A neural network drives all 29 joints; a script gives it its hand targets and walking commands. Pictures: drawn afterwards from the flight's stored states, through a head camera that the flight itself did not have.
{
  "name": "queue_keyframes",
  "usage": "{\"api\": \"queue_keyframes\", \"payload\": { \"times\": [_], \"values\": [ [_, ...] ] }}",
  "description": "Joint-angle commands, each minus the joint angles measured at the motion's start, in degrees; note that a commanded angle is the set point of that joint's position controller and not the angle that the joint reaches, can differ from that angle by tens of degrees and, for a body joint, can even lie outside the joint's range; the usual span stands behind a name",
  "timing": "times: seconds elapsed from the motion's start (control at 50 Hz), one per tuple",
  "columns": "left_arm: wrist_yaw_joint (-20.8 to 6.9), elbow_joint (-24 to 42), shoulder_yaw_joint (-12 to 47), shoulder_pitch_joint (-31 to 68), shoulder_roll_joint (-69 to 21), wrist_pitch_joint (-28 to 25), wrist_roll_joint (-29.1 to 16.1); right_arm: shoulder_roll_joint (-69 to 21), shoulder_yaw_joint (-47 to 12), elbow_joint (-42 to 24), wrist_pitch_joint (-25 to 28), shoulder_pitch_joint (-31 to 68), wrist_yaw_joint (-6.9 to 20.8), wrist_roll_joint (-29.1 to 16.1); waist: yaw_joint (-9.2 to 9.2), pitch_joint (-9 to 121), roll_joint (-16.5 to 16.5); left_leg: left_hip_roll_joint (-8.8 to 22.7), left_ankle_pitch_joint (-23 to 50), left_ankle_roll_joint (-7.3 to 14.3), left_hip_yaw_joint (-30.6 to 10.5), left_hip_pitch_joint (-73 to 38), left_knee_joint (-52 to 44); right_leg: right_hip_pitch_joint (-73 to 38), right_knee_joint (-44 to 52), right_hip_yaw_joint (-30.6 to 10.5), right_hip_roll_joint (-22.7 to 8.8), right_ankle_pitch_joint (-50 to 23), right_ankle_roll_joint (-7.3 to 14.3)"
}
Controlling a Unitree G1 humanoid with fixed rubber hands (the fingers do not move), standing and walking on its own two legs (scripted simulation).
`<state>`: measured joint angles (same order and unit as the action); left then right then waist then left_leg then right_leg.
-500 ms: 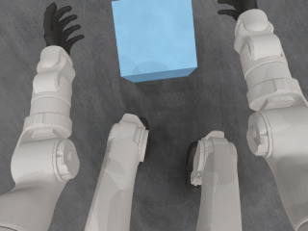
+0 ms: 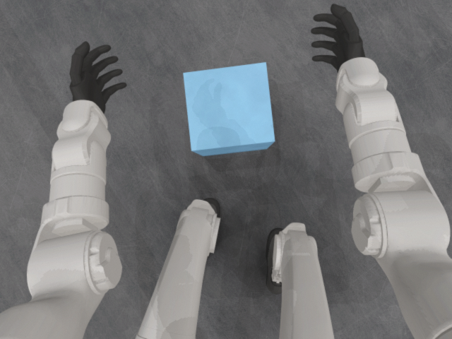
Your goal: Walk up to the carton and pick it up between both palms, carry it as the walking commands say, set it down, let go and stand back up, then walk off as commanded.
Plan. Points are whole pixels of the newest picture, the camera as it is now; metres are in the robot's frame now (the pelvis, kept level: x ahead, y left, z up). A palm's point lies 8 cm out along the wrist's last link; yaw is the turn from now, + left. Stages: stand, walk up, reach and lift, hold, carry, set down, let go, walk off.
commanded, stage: set down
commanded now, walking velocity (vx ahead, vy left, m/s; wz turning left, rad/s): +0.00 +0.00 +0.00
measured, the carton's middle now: (230, 115) +0.51 +0.10 -0.47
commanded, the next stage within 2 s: let go in 0.36 s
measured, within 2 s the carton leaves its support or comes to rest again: neither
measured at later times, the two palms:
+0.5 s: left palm (60, 96) +0.41 +0.29 -0.01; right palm (378, 55) +0.52 -0.10 -0.01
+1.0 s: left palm out of the picture +0.27 +0.26 +0.11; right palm out of the picture +0.35 -0.18 +0.09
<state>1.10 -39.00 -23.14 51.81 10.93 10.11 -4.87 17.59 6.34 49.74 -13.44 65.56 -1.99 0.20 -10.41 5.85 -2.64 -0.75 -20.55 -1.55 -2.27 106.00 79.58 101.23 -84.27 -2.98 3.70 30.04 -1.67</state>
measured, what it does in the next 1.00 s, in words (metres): rises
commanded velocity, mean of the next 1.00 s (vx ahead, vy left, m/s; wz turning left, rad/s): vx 0.00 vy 0.00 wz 0.00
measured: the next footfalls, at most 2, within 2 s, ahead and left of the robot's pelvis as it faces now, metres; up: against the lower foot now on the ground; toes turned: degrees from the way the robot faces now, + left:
none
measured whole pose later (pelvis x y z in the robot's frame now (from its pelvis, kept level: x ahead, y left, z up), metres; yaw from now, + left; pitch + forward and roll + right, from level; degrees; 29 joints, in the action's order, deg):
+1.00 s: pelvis +0.08 +0.01 +0.18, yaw +1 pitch +16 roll +0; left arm -6.0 -25.9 -4.4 -2.9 11.6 1.1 -0.6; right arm 7.6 7.0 32.4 -1.7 5.8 -1.8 3.7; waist -4.8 0.8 0.9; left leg -1.1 -12.5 -0.3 -2.3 37.5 33.6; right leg 32.2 -35.0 -4.3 1.2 19.2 -0.9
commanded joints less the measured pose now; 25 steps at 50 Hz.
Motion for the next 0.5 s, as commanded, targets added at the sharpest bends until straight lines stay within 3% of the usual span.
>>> {"api": "queue_keyframes", "payload": {
  "times": [0.0, 0.18, 0.32, 0.42, 0.48],
  "values": [
    [-0.3, 6.8, -1.0, 8.5, 7.3, -1.2, 0.6, 4.4, 1.5, -6.0, 1.5, 14.4, 0.4, 0.5, -2.92, 56.6, -5.7, -3.0, 24.9, -3.2, 8.4, -42.7, -8.1, -28.2, 12.8, 4.7, 3.2, -17.1, -1.3],
    [-0.9, 5.9, -2.2, 6.3, 3.8, -1.9, 3.4, 3.6, 4.5, -2.6, 2.9, 11.6, 2.6, 2.2, -2.32, 49.6, -4.3, -2.3, 25.8, -3.1, 7.4, -52.3, -19.1, -31.2, 23.8, 4.4, 2.7, -15.7, -0.9],
    [-1.9, 3.9, -3.5, 6.1, 1.5, -3.3, 8.1, 2.0, 7.6, 0.7, 4.7, 9.3, 3.3, 5.2, -1.93, 43.0, -3.6, -1.6, 23.4, -3.5, 6.3, -56.4, -23.6, -29.7, 29.2, 4.7, 2.2, -12.6, -0.5],
    [-2.9, 7.3, -1.6, -1.7, 3.4, -4.2, 9.9, 0.4, 7.3, -6.1, 5.2, 0.7, 0.7, 6.7, -1.89, 54.9, -2.7, -2.3, 33.4, -3.2, 6.0, -69.1, -23.5, -37.5, 30.5, 4.4, 2.5, -21.1, -1.1],
    [-4.5, 12.6, 2.0, -10.6, 5.2, -4.3, 8.9, -1.7, 6.3, -14.0, 5.1, -8.4, -1.8, 6.8, -0.44, 60.5, -1.7, -2.8, 39.9, -2.2, 5.2, -78.4, -25.2, -44.1, 32.6, 3.9, 2.9, -26.6, -1.5]
  ]
}}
